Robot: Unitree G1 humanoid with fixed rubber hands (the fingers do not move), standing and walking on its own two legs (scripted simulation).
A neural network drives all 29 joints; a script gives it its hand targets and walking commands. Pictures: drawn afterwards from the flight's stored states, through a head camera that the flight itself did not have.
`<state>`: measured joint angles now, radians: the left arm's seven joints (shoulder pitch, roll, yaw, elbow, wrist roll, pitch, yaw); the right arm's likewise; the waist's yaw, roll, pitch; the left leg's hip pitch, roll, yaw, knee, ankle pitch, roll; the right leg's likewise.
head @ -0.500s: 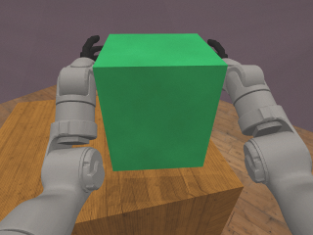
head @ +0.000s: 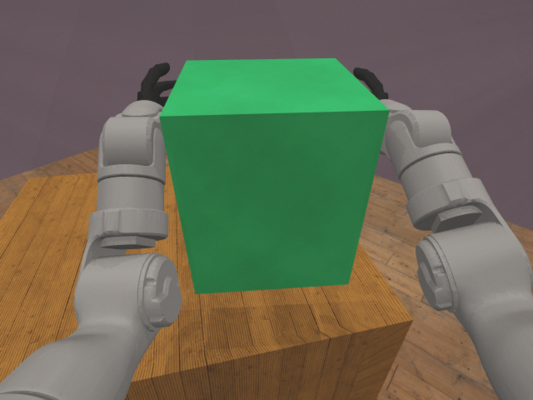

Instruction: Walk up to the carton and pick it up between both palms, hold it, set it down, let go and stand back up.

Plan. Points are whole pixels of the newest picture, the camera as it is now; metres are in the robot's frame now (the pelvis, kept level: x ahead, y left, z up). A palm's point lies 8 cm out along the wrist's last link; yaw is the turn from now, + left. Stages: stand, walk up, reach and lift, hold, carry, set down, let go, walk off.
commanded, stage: hold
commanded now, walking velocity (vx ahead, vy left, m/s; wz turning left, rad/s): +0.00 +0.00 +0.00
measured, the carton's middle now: (267, 172) +0.33 +0.00 +0.25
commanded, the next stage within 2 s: set down in 1.54 s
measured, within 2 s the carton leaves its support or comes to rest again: neither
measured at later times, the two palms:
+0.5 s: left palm (147, 115) +0.37 +0.16 +0.32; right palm (368, 117) +0.37 -0.15 +0.32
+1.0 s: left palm (157, 115) +0.37 +0.14 +0.32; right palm (380, 112) +0.37 -0.16 +0.33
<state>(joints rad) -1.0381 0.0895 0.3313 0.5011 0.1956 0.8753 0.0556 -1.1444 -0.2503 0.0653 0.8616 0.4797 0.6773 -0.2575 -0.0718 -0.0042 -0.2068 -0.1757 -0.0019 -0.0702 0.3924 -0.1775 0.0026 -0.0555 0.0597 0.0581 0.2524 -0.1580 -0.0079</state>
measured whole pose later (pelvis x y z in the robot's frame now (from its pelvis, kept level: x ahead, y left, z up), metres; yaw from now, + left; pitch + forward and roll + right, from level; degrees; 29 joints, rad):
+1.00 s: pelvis +0.00 -0.01 +0.00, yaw +0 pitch -2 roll -2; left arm -1.04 0.07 0.35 0.51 0.21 0.86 0.07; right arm -1.17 -0.26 0.07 0.91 0.48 0.66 -0.24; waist -0.06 0.00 -0.23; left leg -0.17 0.01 -0.07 0.39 -0.18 -0.01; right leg -0.06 0.07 0.06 0.26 -0.16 -0.02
